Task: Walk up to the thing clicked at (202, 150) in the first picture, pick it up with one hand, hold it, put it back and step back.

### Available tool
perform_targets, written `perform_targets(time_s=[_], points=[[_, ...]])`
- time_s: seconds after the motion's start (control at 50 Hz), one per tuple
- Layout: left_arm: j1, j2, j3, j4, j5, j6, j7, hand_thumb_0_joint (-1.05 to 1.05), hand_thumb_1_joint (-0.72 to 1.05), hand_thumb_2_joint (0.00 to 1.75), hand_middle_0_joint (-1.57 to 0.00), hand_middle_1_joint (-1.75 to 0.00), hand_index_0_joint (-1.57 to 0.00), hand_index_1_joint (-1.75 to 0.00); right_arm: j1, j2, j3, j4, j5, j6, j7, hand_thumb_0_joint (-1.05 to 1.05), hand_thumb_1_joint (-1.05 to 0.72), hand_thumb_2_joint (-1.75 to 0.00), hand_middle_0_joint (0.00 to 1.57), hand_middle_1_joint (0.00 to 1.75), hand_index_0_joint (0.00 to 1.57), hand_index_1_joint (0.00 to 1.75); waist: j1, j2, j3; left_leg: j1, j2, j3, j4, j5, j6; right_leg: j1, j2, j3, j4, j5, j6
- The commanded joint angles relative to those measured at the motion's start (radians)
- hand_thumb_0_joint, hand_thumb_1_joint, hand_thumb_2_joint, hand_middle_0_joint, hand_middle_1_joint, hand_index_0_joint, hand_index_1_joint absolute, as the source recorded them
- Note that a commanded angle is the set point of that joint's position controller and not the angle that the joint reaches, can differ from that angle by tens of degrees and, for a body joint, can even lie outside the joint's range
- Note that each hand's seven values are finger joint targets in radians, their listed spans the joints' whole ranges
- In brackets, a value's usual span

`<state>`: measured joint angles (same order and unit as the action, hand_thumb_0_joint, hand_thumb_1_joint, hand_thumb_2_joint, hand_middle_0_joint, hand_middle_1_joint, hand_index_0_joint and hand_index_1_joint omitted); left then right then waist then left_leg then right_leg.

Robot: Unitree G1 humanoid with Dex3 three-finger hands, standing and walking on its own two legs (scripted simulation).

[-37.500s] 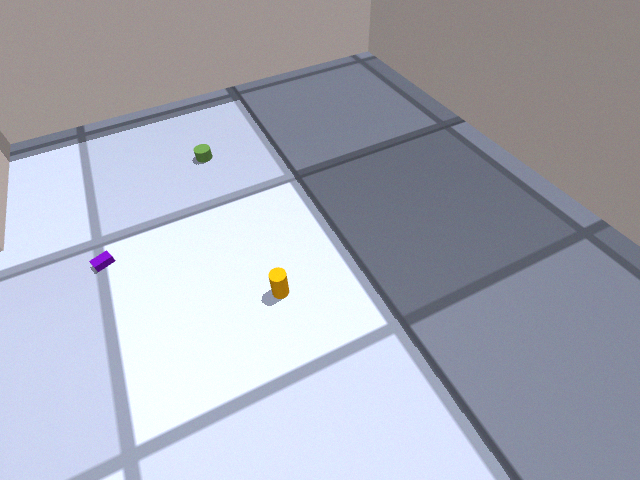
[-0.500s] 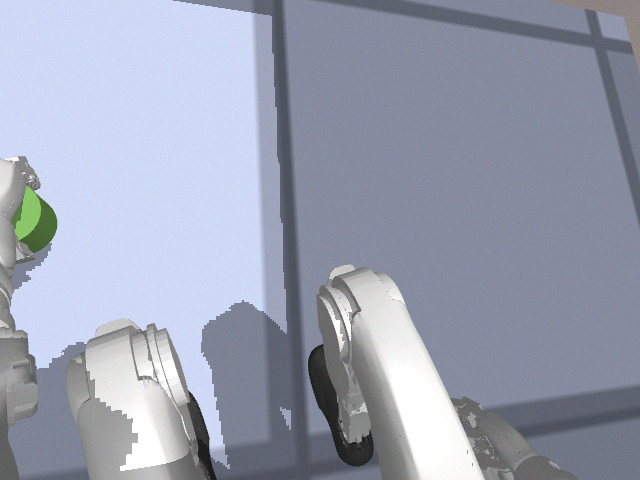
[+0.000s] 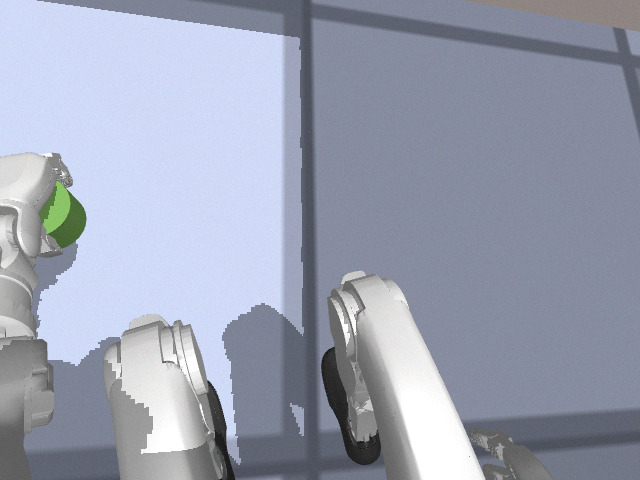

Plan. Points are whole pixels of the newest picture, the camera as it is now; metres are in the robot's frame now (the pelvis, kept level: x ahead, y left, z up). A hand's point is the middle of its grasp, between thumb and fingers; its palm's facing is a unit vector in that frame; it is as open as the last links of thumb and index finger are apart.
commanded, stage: lift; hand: left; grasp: from above
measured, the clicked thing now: (42, 214) +0.48 +0.31 -0.17
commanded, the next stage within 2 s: hold in 1.48 s
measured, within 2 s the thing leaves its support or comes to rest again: neither
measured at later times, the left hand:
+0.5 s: hand out of the picture +0.40 +0.31 +0.02, palm faces -0.42 -0.11 -0.90, open 10.6 cm
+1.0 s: hand out of the picture +0.34 +0.29 +0.22, palm faces -0.44 -0.12 -0.89, open 10.5 cm
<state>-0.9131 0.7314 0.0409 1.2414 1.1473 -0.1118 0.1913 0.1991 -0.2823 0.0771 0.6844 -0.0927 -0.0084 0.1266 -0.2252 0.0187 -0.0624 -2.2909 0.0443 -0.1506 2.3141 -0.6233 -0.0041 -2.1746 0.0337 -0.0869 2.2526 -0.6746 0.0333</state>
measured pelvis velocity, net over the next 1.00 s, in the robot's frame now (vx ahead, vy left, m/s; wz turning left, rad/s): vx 0.03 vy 0.01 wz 0.13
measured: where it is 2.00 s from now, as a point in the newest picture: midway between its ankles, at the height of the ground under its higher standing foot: (286, 444)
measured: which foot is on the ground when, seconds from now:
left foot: down 0.00-1.00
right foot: down 0.00-1.00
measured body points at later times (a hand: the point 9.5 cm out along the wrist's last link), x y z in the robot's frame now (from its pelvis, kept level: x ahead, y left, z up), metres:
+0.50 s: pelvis +0.00 +0.00 +0.11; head +0.18 +0.05 +0.53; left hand +0.42 +0.31 +0.07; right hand +0.13 -0.26 -0.01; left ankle +0.09 +0.13 -0.32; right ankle +0.10 -0.12 -0.32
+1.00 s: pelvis +0.03 +0.01 +0.30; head +0.11 +0.02 +0.74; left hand +0.36 +0.29 +0.27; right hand +0.16 -0.24 +0.17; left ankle +0.09 +0.13 -0.32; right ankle +0.10 -0.12 -0.32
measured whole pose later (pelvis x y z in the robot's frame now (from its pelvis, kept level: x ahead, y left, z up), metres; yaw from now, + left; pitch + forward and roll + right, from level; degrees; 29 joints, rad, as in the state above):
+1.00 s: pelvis +0.03 +0.01 +0.30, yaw +7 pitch +18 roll -3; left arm -0.39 0.45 -0.16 0.82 1.00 0.01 0.11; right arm 0.21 -0.23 -0.02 0.72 0.04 0.00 -0.05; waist -0.07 0.05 -0.15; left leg -1.15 0.05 -0.03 1.30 -0.48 0.00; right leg -1.08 0.01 -0.02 1.26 -0.50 0.02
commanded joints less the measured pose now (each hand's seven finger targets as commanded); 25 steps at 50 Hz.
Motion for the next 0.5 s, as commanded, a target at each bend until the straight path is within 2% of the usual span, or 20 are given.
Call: perform_targets(time_s=[0.0,0.06,0.1,0.14,0.18,0.2,0.22,0.26,0.3,0.32,0.38,0.42,0.48], points=[[-0.302,0.280,0.051,-0.260,-0.024,0.012,0.013,0.00,0.53,0.78,-0.87,-0.82,-0.91,-0.78,0.180,-0.243,-0.107,-0.025,0.019,0.010,-0.025,0.00,-0.91,-0.90,0.20,0.30,0.20,0.30,0.045,0.309,-0.760,0.627,-0.026,0.095,-0.283,0.134,0.026,0.338,0.024,-0.051,-0.280,0.202,-0.077],[-0.280,0.253,0.044,-0.307,-0.038,0.013,0.000,0.00,0.49,0.81,-0.85,-0.82,-0.88,-0.79,0.177,-0.222,-0.120,-0.027,0.030,0.018,-0.034,0.00,-0.91,-0.90,0.20,0.30,0.20,0.30,0.051,0.298,-0.750,0.639,-0.025,0.092,-0.331,0.099,0.029,0.348,0.019,-0.041,-0.310,0.175,-0.074],[-0.237,0.240,0.042,-0.319,-0.047,0.015,-0.011,0.00,0.49,0.82,-0.84,-0.84,-0.87,-0.81,0.179,-0.219,-0.127,-0.032,0.036,0.021,-0.040,0.00,-0.91,-0.90,0.20,0.30,0.20,0.30,0.060,0.248,-0.754,0.648,-0.026,0.095,-0.344,0.098,0.035,0.373,0.020,-0.034,-0.343,0.169,-0.072],[-0.234,0.208,0.022,-0.371,-0.066,0.013,-0.028,0.00,0.50,0.83,-0.84,-0.86,-0.88,-0.83,0.172,-0.210,-0.135,-0.041,0.043,0.023,-0.046,0.00,-0.91,-0.90,0.20,0.30,0.20,0.30,0.058,0.248,-0.758,0.657,-0.028,0.099,-0.366,0.088,0.038,0.392,0.016,-0.024,-0.373,0.161,-0.070],[-0.197,0.189,0.013,-0.407,-0.082,0.016,-0.039,0.00,0.48,0.85,-0.83,-0.87,-0.86,-0.84,0.164,-0.205,-0.141,-0.047,0.049,0.024,-0.053,0.00,-0.91,-0.90,0.20,0.30,0.20,0.30,0.070,0.235,-0.741,0.672,-0.028,0.099,-0.403,0.063,0.038,0.414,0.016,-0.018,-0.407,0.135,-0.069],[-0.191,0.209,0.026,-0.430,-0.090,0.018,-0.042,0.00,0.49,0.84,-0.83,-0.88,-0.86,-0.84,0.163,-0.205,-0.146,-0.053,0.054,0.025,-0.057,0.00,-0.91,-0.90,0.20,0.30,0.20,0.30,0.078,0.216,-0.753,0.690,-0.027,0.093,-0.424,0.047,0.039,0.426,0.018,-0.016,-0.426,0.115,-0.069],[-0.150,0.195,0.019,-0.426,-0.097,0.022,-0.048,0.00,0.49,0.85,-0.83,-0.89,-0.86,-0.85,0.158,-0.200,-0.144,-0.059,0.056,0.027,-0.060,0.00,-0.91,-0.90,0.20,0.30,0.20,0.30,0.080,0.203,-0.744,0.698,-0.026,0.097,-0.439,0.052,0.038,0.456,0.019,-0.013,-0.445,0.119,-0.067],[-0.148,0.167,0.003,-0.494,-0.113,0.024,-0.057,0.00,0.48,0.85,-0.81,-0.91,-0.85,-0.87,0.149,-0.194,-0.151,-0.066,0.064,0.028,-0.068,0.00,-0.91,-0.90,0.20,0.30,0.20,0.30,0.086,0.199,-0.771,0.748,-0.024,0.089,-0.474,0.050,0.037,0.480,0.017,-0.009,-0.470,0.125,-0.067],[-0.134,0.162,0.007,-0.554,-0.124,0.031,-0.059,0.00,0.46,0.87,-0.80,-0.91,-0.83,-0.87,0.138,-0.192,-0.158,-0.074,0.072,0.029,-0.079,0.00,-0.90,-0.90,0.20,0.30,0.20,0.30,0.091,0.224,-0.765,0.787,-0.024,0.082,-0.521,0.043,0.034,0.506,0.012,-0.007,-0.496,0.124,-0.065],[-0.110,0.169,0.018,-0.548,-0.127,0.038,-0.058,0.00,0.47,0.84,-0.79,-0.92,-0.83,-0.87,0.133,-0.194,-0.161,-0.071,0.075,0.030,-0.084,0.00,-0.91,-0.90,0.20,0.30,0.20,0.30,0.104,0.210,-0.766,0.818,-0.021,0.071,-0.544,0.039,0.033,0.515,0.012,-0.009,-0.501,0.124,-0.065],[-0.076,0.133,-0.003,-0.597,-0.134,0.054,-0.061,0.00,0.48,0.86,-0.80,-0.92,-0.84,-0.88,0.117,-0.179,-0.162,-0.076,0.084,0.035,-0.098,0.00,-0.90,-0.90,0.20,0.30,0.20,0.30,0.096,0.192,-0.760,0.883,-0.021,0.072,-0.595,0.068,0.033,0.578,0.010,-0.002,-0.561,0.153,-0.061],[-0.041,0.140,0.009,-0.631,-0.137,0.067,-0.062,0.00,0.46,0.89,-0.80,-0.91,-0.83,-0.88,0.105,-0.177,-0.164,-0.081,0.089,0.038,-0.106,0.00,-0.90,-0.90,0.20,0.30,0.20,0.30,0.112,0.196,-0.772,0.947,-0.019,0.076,-0.635,0.101,0.031,0.626,0.009,0.003,-0.596,0.175,-0.060],[-0.003,0.106,-0.009,-0.669,-0.140,0.085,-0.067,0.00,0.45,0.90,-0.79,-0.92,-0.82,-0.89,0.091,-0.166,-0.167,-0.083,0.094,0.041,-0.118,0.00,-0.90,-0.90,0.20,0.30,0.20,0.30,0.113,0.188,-0.761,1.020,-0.019,0.084,-0.693,0.130,0.033,0.699,0.008,0.013,-0.668,0.195,-0.057]])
